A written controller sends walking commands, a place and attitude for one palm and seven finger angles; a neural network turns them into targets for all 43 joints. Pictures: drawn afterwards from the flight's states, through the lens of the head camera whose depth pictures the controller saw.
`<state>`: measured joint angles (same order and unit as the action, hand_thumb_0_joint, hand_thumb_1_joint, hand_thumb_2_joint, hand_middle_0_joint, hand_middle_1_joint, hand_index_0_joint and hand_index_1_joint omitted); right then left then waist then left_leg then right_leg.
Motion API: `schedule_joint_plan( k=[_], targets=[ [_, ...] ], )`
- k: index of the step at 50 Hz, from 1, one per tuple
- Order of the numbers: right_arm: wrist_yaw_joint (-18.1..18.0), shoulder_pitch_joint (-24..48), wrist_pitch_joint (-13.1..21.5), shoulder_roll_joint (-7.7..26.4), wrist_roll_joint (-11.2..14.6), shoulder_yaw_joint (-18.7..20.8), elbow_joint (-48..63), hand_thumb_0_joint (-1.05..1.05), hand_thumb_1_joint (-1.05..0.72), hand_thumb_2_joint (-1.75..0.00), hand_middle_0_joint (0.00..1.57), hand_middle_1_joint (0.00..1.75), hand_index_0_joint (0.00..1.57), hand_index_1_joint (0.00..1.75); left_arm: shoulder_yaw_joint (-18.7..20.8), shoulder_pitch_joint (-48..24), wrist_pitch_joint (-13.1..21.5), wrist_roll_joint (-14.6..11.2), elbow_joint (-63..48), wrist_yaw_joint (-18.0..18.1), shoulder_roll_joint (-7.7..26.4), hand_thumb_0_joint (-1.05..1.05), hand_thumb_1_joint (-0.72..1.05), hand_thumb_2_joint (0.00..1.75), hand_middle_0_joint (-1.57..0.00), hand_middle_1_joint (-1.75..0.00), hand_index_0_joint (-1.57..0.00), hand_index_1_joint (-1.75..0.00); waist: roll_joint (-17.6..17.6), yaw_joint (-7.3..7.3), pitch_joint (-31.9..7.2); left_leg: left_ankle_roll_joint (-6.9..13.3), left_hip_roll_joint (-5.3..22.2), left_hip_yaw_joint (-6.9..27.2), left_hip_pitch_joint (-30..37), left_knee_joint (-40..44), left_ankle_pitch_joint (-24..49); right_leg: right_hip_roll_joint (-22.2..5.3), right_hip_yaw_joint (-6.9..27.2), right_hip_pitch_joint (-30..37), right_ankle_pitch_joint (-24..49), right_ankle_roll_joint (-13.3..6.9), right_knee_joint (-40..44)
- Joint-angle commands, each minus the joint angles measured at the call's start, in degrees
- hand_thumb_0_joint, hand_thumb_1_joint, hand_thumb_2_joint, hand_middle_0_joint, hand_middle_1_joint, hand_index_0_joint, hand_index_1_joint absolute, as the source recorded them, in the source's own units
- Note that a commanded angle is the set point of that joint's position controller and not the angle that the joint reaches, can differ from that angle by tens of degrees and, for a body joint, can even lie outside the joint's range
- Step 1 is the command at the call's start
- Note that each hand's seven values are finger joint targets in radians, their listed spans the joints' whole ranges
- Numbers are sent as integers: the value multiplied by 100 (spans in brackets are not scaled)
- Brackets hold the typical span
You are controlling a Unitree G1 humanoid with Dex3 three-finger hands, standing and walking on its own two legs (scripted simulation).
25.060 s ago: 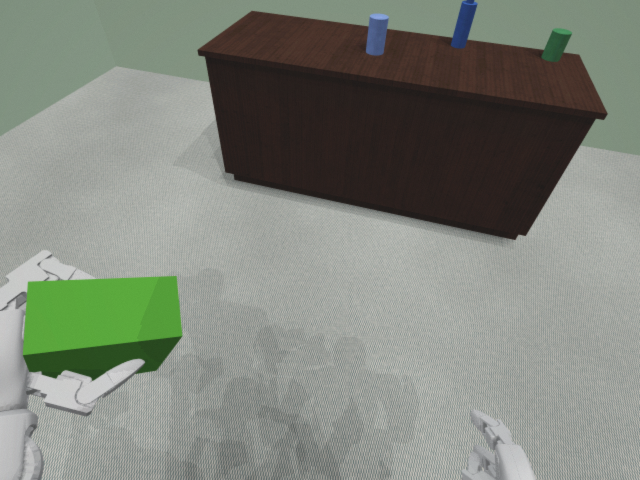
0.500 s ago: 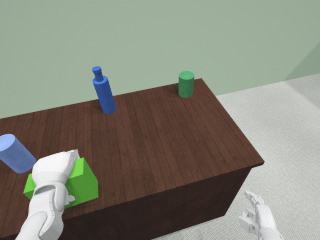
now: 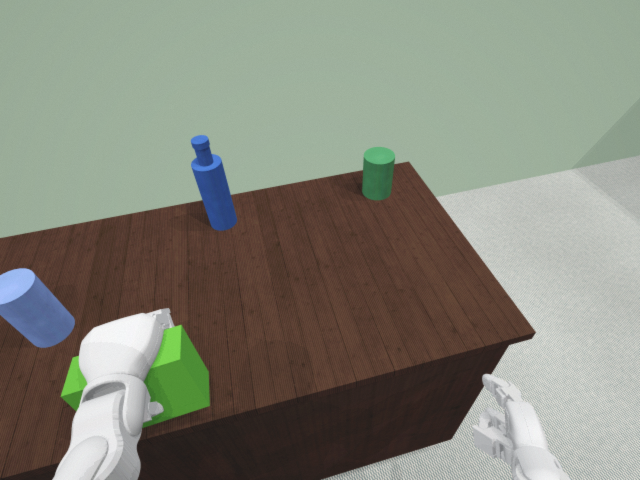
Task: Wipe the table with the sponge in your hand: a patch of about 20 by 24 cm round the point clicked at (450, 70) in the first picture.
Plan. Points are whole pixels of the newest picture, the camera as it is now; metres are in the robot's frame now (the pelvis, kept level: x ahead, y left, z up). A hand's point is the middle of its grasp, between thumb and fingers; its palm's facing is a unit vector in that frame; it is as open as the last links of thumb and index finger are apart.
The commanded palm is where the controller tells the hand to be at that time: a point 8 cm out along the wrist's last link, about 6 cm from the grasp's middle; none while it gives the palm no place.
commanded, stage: lower the sponge onto the table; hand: left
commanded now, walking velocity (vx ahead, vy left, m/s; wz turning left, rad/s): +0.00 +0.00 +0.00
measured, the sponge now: (149, 389) +0.20 +0.28 -0.02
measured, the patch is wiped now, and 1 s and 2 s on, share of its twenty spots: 0.00 0.00 0.10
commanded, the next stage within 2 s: wipe forward along the first lane in 1.36 s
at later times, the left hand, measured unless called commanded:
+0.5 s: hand (151, 378) +0.21 +0.28 +0.00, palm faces -0.11 -0.12 -0.99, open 9.7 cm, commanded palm +0.20 +0.27 +0.07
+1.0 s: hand (162, 376) +0.22 +0.27 -0.02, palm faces -0.11 -0.10 -0.99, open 9.7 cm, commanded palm +0.21 +0.27 +0.05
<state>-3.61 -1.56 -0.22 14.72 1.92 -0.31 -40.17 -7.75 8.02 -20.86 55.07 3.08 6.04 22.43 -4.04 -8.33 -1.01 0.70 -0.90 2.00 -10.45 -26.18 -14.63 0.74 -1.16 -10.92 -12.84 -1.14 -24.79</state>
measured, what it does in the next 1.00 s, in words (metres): stands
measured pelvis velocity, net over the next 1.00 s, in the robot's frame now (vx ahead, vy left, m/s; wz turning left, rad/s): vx -0.01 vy -0.01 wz -0.01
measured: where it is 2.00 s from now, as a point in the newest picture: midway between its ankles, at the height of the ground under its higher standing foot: outside the picture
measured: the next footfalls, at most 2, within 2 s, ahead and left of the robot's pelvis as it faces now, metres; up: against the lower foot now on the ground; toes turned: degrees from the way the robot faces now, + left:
none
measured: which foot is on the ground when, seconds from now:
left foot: down 0.00-1.00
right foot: down 0.00-1.00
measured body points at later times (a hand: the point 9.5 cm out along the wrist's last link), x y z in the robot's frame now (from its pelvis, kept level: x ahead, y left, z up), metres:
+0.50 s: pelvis +0.00 -0.01 +0.00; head -0.01 -0.03 +0.45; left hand +0.21 +0.28 +0.05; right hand +0.22 -0.23 -0.09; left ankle -0.01 +0.11 -0.74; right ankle +0.01 -0.11 -0.74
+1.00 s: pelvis -0.01 -0.01 -0.01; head +0.00 -0.03 +0.44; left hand +0.22 +0.27 +0.04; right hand +0.22 -0.23 -0.10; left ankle -0.01 +0.11 -0.74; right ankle +0.01 -0.11 -0.74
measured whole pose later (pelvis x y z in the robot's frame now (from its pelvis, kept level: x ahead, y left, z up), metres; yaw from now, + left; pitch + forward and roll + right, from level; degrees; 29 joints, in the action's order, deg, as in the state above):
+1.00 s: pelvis -0.01 -0.01 -0.01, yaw -1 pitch +2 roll +0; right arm -3.7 -3.6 -0.1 14.0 2.4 1.2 -41.1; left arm -6.4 5.1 -17.1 57.0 15.4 14.1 19.7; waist -3.3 -6.4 -2.9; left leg 0.1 -0.3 1.5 -16.3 -30.2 -15.9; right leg 1.4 -0.6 -17.4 -14.1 -1.7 -29.4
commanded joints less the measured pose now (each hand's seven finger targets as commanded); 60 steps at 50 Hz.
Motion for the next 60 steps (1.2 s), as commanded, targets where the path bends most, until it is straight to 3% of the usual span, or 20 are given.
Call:
schedule_joint_plan(
  k=[1, 2, 5, 7, 8, 11, 12, 13, 16, 17, 19, 22, 25, 32, 35, 37, 48, 52, 53, 60],
  targets=[
    [-67, 965, 383, 515, -22, 234, 861, 0, -90, -90, 20, 30, 20, 30, 680, -1775, 479, 387, -1255, 472, 1036, 0, 10, 130, -120, -160, -120, -160, -206, 157, -1265, 86, -55, 311, 489, 248, 1378, 83, 569, 99, 919, -398, 322],
    [-55, 993, 378, 523, -24, 232, 865, 0, -90, -90, 20, 30, 20, 30, 806, -1619, 466, 381, -1282, 533, 1122, 0, 10, 130, -120, -160, -120, -160, -350, 104, -1251, 55, -55, 364, 466, 282, 1387, 115, 629, 158, 913, -427, 316],
    [-10, 1041, 320, 533, -5, 228, 837, 0, -90, -90, 20, 30, 20, 30, 910, -1266, 319, 345, -908, 670, 1050, 0, 10, 130, -120, -160, -120, -160, 91, 79, -1240, 21, -55, 266, 278, 296, 1586, 67, 560, 308, 1290, -393, 271],
    [24, 1141, 241, 585, 25, 210, 818, 0, -90, -90, 20, 30, 20, 30, 1060, -1149, 103, 300, -736, 724, 1151, 0, 10, 130, -120, -160, -120, -160, 45, 26, -1092, -16, -69, 289, 156, 395, 1444, 82, 635, 332, 1125, -407, 303],
    [42, 1177, 222, 528, 55, 196, 908, 0, -90, -90, 20, 30, 20, 30, 763, -1090, 0, 257, -735, 708, 806, 0, 10, 130, -120, -160, -120, -160, 118, 50, -1078, 5, -52, 228, 82, 412, 1391, 57, 489, 344, 1067, -368, 269],
    [63, 1246, 183, 572, 88, 192, 926, 0, -90, -90, 20, 30, 20, 30, 667, -926, -230, 163, -614, 639, 729, 0, 10, 130, -120, -160, -120, -160, 404, 67, -1064, 42, -75, 188, 61, 355, 1425, 25, 515, 369, 1288, -328, 263],
    [60, 1221, 178, 607, 89, 209, 924, 0, -90, -90, 20, 30, 20, 30, 904, -853, -251, 116, -662, 629, 970, 0, 10, 130, -120, -160, -120, -160, 399, 39, -1134, 43, -100, 232, 69, 332, 1407, 50, 604, 440, 1291, -346, 258],
    [50, 1202, 167, 584, 91, 187, 1000, 0, -90, -90, 20, 30, 20, 30, 665, -817, -284, 85, -683, 562, 751, 0, 10, 130, -120, -160, -120, -160, 432, 85, -1151, 76, -99, 190, 19, 317, 1389, 31, 483, 464, 1340, -315, 216],
    [15, 1104, 184, 597, 63, 210, 964, 0, -90, -90, 20, 30, 20, 30, 777, -1032, -153, 185, -715, 505, 986, 0, 10, 130, -120, -160, -120, -160, 486, 142, -1153, 116, -124, 184, 24, 202, 1324, 19, 570, 350, 1382, -303, 197],
    [-6, 1092, 198, 629, 47, 217, 970, 0, -90, -90, 20, 30, 20, 30, 906, -1141, -73, 201, -899, 509, 1155, 0, 10, 130, -120, -160, -120, -160, 291, 139, -1231, 120, -145, 215, 76, 189, 1276, 45, 677, 361, 1320, -332, 218],
    [-40, 1030, 263, 556, 35, 232, 971, 0, -90, -90, 20, 30, 20, 30, 693, -1460, 142, 270, -930, 538, 976, 0, 10, 130, -120, -160, -120, -160, 171, 216, -1172, 155, -134, 182, 115, 137, 1146, 41, 586, 146, 1071, -316, 221],
    [-94, 919, 339, 569, 10, 279, 880, 0, -90, -90, 20, 30, 20, 30, 905, -1709, 430, 321, -907, 672, 1191, 0, 10, 130, -120, -160, -120, -160, 15, 247, -1121, 149, -125, 247, 163, 107, 991, 89, 682, -43, 765, -352, 291],
    [-101, 877, 417, 522, 10, 313, 827, 0, -90, -90, 20, 30, 20, 30, 719, -1750, 606, 375, -673, 831, 935, 0, 10, 130, -120, -160, -120, -160, -110, 266, -1120, 128, -99, 216, 157, 93, 966, 77, 563, -190, 659, -353, 242],
    [-70, 934, 331, 605, 95, 312, 792, 0, -90, -90, 20, 30, 20, 30, 932, -1399, 278, 227, 85, 993, 961, 0, 10, 130, -120, -160, -120, -160, 295, 133, -1134, 64, -99, 203, -143, 221, 838, 74, 536, -49, 568, -333, 219],
    [-41, 1001, 289, 590, 120, 291, 862, 0, -90, -90, 20, 30, 20, 30, 658, -1415, 116, 236, 138, 946, 723, 0, 10, 130, -120, -160, -120, -160, 396, 154, -1142, 80, -106, 147, -216, 178, 921, 53, 476, -24, 755, -309, 142],
    [-46, 977, 268, 638, 110, 290, 859, 0, -90, -90, 20, 30, 20, 30, 909, -1348, 52, 224, 189, 934, 1001, 0, 10, 130, -120, -160, -120, -160, 313, 119, -1162, 83, -127, 189, -229, 163, 896, 69, 545, 7, 730, -326, 143],
    [-80, 749, 328, 561, 64, 363, 862, 0, -90, -90, 20, 30, 20, 30, 727, -1709, 469, 356, 32, 1108, 814, 0, 10, 130, -120, -160, -120, -160, 117, 287, -1340, 132, -117, 162, -193, -108, 882, 84, 482, -276, 819, -317, -40],
    [-88, 715, 312, 604, 80, 390, 774, 0, -90, -90, 20, 30, 20, 30, 858, -1830, 444, 336, 283, 1202, 910, 0, 10, 130, -120, -160, -120, -160, 330, 309, -1270, 114, -108, 186, -262, -129, 822, 94, 550, -380, 769, -324, -36],
    [-82, 731, 305, 568, 93, 376, 838, 0, -90, -90, 20, 30, 20, 30, 647, -1684, 416, 316, 332, 1189, 670, 0, 10, 130, -120, -160, -120, -160, 244, 284, -1305, 122, -110, 154, -316, -120, 802, 76, 424, -357, 733, -305, -83],
    [-85, 709, 232, 591, 120, 355, 830, 0, -90, -90, 20, 30, 20, 30, 539, -1872, 291, 307, 701, 1134, 615, 0, 10, 130, -120, -160, -120, -160, 415, 345, -1272, 128, -124, 129, -461, -187, 762, 58, 410, -455, 800, -278, -140]
  ],
)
